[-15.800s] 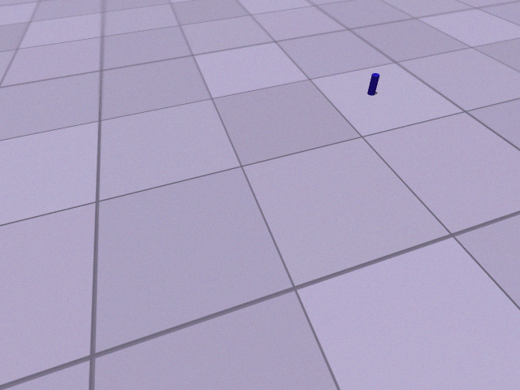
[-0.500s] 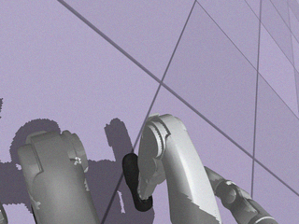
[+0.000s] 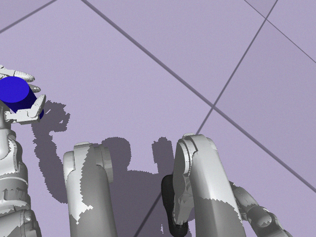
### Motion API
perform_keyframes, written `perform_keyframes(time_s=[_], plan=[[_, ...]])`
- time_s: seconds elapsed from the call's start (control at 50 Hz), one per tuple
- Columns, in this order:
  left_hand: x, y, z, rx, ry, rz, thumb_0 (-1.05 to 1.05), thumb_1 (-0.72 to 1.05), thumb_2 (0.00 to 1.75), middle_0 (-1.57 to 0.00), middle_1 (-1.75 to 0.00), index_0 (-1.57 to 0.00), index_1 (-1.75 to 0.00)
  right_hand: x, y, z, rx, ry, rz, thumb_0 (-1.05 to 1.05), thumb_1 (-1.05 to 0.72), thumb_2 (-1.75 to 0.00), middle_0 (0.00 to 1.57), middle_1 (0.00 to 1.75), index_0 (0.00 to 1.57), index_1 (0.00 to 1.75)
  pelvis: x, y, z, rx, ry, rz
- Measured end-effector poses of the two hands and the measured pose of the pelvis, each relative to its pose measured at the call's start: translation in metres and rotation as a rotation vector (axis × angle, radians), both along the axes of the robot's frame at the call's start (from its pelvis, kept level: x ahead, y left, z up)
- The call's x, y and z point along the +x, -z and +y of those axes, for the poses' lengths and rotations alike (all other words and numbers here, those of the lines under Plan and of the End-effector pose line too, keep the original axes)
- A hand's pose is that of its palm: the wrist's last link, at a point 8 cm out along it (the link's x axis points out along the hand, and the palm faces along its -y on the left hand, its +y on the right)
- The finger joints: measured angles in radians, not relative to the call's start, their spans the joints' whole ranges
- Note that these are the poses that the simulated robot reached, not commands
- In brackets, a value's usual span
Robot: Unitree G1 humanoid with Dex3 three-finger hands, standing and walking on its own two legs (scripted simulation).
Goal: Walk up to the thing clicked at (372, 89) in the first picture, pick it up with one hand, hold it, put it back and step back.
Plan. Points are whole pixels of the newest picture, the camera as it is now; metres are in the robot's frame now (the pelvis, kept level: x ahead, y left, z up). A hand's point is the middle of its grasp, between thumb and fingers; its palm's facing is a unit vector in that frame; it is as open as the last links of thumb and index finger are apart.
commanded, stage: settle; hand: left
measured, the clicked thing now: (23, 102) +0.41 +0.31 -0.09
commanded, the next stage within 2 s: lift in 0.98 s
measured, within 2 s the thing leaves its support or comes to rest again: neither
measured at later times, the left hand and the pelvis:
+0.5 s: hand (25, 82) +0.42 +0.29 +0.00, palm faces +0.33 -0.95 -0.02, open 7.3 cm; pelvis +0.02 -0.02 +0.03, yaw +4 degrees
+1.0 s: hand (12, 80) +0.41 +0.30 +0.03, palm faces +0.34 -0.94 -0.02, open 7.3 cm; pelvis +0.01 -0.01 +0.05, yaw +6 degrees
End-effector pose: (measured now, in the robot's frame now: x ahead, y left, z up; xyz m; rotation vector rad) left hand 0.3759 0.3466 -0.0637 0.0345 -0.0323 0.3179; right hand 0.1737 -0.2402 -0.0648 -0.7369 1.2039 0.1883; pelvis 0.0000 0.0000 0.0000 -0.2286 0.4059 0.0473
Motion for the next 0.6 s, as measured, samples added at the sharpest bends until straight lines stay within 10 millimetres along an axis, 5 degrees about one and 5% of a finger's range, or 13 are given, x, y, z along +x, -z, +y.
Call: perform_keyframes(time_s=[0.6], plan=[[0.009, -0.069, -0.013, -0.022, -0.021, 0.030, -0.01, -0.08, 1.12, -0.90, -1.03, -0.89, -1.05, 0.009, 0.007, -0.029, 0.081, 0.184, -0.025, 0.00, -0.89, -0.89, 0.21, 0.30, 0.20, 0.30, 0.015, -0.031, -0.018, 0.095, -0.030, 0.128]])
